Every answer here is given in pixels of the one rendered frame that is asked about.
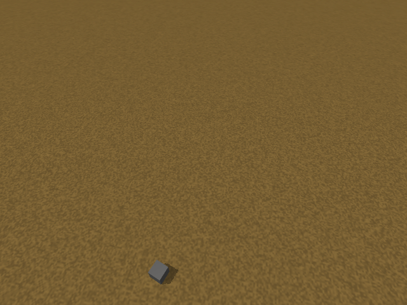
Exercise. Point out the cube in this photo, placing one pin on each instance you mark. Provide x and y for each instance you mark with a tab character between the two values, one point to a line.
158	271

